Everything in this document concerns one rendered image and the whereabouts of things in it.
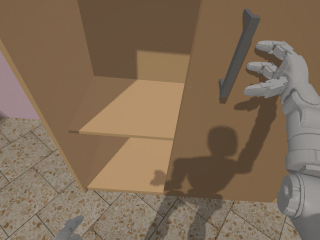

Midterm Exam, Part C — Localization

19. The right robot upper arm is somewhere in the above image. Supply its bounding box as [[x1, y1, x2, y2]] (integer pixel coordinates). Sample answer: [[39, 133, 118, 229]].
[[276, 173, 320, 240]]

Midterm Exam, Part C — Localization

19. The wardrobe door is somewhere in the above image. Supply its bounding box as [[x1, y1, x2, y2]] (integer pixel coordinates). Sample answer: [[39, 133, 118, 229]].
[[163, 0, 320, 203]]

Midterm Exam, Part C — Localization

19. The robot right forearm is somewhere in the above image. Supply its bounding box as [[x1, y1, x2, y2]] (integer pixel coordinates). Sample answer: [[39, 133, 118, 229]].
[[280, 82, 320, 178]]

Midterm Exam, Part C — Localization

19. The robot right hand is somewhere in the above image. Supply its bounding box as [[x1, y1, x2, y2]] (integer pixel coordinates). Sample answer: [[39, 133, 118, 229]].
[[243, 40, 309, 98]]

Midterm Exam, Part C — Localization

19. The handle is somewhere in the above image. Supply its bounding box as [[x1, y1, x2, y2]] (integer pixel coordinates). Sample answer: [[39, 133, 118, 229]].
[[218, 8, 261, 98]]

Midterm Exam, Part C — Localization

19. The robot left hand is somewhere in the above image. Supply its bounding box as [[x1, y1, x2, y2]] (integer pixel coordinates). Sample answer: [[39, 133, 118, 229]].
[[53, 215, 84, 240]]

